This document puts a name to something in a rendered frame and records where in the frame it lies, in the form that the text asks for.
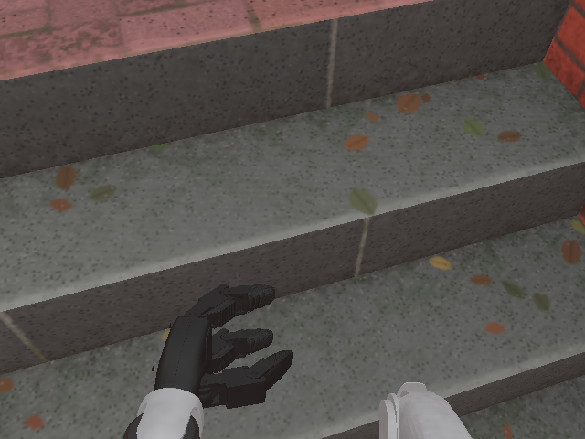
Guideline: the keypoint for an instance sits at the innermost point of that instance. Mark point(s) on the robot right thigh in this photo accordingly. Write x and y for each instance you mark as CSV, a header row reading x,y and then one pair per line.
x,y
419,415

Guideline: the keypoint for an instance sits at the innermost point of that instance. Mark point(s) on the robot right shin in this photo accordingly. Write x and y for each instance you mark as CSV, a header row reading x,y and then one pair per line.
x,y
412,386

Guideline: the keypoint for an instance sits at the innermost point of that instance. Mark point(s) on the left robot forearm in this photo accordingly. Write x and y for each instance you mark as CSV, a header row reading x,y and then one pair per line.
x,y
168,413

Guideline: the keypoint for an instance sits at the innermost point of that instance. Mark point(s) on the left robot hand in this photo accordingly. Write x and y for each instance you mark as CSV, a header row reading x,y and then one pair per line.
x,y
191,354

